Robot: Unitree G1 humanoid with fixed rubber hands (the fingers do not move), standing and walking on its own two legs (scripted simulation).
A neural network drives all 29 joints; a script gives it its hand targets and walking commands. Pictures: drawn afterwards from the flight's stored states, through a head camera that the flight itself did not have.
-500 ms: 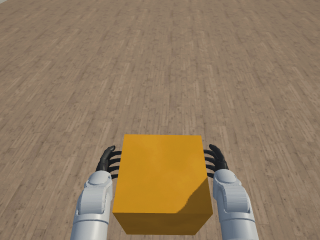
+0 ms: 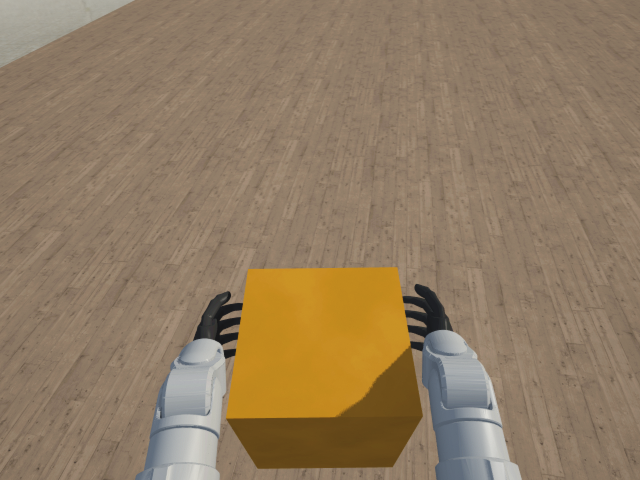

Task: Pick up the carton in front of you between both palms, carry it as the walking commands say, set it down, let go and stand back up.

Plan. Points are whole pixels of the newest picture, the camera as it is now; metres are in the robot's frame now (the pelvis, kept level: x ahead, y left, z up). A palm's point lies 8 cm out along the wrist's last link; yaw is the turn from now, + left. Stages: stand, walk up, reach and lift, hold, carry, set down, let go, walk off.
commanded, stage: hold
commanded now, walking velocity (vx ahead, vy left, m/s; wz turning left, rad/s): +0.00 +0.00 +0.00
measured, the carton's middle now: (323, 373) +0.29 +0.00 -0.06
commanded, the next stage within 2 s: set down in 0.34 s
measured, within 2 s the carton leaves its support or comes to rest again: neither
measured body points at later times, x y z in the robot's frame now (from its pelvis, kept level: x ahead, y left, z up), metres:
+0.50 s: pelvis +0.02 -0.01 +0.00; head -0.01 -0.04 +0.45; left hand +0.32 +0.14 +0.03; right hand +0.33 -0.16 +0.03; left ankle -0.01 +0.13 -0.74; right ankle +0.09 -0.10 -0.74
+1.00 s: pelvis -0.02 +0.02 -0.07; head +0.21 -0.01 +0.31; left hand +0.39 +0.14 -0.17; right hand +0.37 -0.16 -0.17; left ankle -0.01 +0.13 -0.74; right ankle +0.09 -0.11 -0.74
